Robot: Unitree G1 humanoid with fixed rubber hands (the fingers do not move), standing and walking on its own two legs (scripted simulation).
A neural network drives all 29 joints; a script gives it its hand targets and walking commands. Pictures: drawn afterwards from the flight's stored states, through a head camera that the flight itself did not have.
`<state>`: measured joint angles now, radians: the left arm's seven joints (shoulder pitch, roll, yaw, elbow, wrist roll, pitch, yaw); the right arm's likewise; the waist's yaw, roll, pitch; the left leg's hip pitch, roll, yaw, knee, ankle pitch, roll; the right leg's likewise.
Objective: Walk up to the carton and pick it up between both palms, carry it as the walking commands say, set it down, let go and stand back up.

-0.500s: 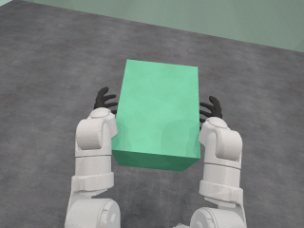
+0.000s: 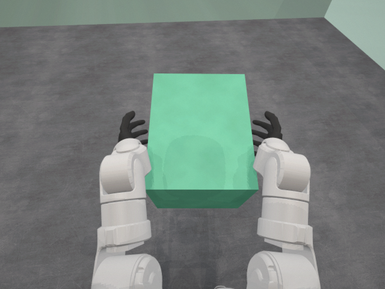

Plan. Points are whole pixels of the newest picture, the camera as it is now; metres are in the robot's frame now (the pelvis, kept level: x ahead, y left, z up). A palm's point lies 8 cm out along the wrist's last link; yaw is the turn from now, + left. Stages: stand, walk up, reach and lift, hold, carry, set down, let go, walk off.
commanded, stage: carry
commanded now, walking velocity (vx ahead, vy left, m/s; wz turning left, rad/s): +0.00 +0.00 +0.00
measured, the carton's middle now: (198, 145) +0.42 -0.01 +0.05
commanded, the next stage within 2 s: none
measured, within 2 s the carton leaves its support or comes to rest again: neither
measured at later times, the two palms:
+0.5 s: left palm (141, 146) +0.33 +0.09 +0.15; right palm (298, 157) +0.31 -0.18 +0.15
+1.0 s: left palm (124, 156) +0.32 +0.13 +0.14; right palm (277, 160) +0.31 -0.14 +0.14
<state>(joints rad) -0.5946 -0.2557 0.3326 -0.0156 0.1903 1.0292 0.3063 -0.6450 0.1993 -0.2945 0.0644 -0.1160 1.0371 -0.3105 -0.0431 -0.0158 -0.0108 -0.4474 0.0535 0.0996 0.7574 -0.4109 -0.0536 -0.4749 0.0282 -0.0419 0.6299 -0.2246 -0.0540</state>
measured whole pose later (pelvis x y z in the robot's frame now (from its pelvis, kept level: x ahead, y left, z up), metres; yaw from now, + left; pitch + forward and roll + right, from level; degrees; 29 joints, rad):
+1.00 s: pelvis -0.02 -0.01 +0.01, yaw -1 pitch +2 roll +1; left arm -0.59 -0.20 0.32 0.08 0.14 1.07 0.31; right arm -0.60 0.22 -0.29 0.11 -0.15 1.07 -0.33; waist 0.00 -0.02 -0.08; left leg -0.34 0.05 0.13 0.56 -0.25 0.01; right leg -0.42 -0.01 -0.10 0.53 -0.15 -0.05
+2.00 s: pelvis -0.01 +0.00 +0.01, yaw -2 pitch +2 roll +1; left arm -0.55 -0.21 0.31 0.09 0.15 1.05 0.30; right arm -0.56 0.21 -0.28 0.12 -0.14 1.05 -0.32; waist -0.01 -0.01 -0.11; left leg -0.32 0.04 0.14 0.56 -0.27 0.02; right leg -0.41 -0.02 -0.09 0.53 -0.16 -0.04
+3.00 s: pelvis +0.01 +0.00 +0.01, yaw -2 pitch +2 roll +0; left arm -0.51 -0.22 0.30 0.06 0.16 1.04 0.29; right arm -0.52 0.22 -0.27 0.08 -0.14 1.04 -0.31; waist 0.00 -0.01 -0.12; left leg -0.30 0.04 0.15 0.54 -0.29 0.02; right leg -0.39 -0.02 -0.08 0.53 -0.18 -0.04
